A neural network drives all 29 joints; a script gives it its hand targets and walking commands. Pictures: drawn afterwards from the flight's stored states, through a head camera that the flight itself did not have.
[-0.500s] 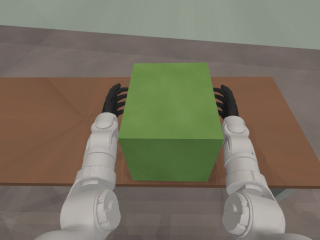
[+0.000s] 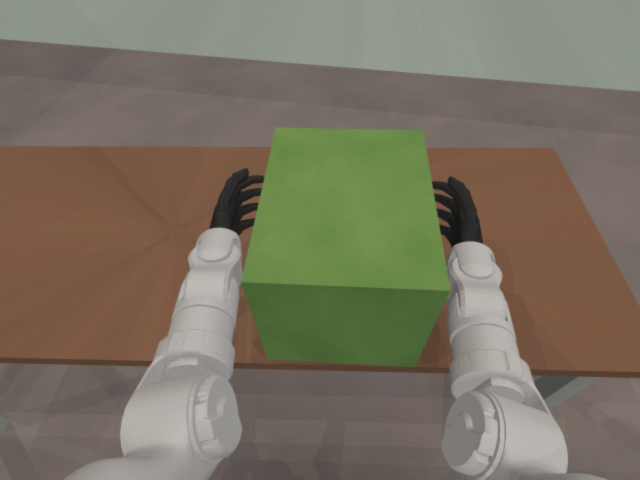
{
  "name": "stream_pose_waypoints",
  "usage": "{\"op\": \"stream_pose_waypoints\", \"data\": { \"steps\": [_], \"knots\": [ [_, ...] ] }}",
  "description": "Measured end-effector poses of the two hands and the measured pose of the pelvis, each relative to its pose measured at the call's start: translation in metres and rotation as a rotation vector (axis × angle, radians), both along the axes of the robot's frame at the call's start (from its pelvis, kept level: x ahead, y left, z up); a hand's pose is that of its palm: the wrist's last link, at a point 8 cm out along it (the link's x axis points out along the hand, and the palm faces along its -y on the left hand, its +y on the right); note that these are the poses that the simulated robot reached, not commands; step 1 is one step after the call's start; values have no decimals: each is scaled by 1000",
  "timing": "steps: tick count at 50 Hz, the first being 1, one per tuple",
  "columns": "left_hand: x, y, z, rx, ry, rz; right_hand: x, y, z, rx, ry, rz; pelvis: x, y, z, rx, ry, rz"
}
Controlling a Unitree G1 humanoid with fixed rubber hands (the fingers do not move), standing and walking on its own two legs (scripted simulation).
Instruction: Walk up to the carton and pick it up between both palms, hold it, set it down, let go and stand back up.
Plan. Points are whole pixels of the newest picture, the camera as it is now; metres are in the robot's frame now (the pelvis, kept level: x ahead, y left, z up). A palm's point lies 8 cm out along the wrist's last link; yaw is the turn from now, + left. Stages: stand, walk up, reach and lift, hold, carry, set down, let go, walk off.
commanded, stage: set down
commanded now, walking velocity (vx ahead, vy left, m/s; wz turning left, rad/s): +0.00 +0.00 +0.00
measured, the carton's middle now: (344, 246) +0.42 -0.04 +0.03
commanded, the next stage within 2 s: none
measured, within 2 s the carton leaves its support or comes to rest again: neither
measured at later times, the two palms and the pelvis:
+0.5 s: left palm (227, 228) +0.42 +0.12 +0.09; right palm (463, 239) +0.39 -0.19 +0.08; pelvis +0.00 +0.00 +0.00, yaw +0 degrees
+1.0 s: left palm (225, 223) +0.43 +0.12 +0.09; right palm (462, 237) +0.39 -0.19 +0.07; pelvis -0.01 +0.00 +0.00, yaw -3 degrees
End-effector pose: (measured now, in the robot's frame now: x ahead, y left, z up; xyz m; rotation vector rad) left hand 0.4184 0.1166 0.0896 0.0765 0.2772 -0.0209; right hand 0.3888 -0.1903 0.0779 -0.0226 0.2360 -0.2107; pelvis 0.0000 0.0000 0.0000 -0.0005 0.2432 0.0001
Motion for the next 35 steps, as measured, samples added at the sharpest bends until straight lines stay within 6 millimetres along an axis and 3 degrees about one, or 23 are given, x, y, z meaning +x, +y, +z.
{"op": "stream_pose_waypoints", "data": {
  "steps": [35],
  "knots": [
    [0,0,-2,-14,-22,-2,0,0,0,-5,-2,6,-5,0,0,-1,10,-12]
  ]
}}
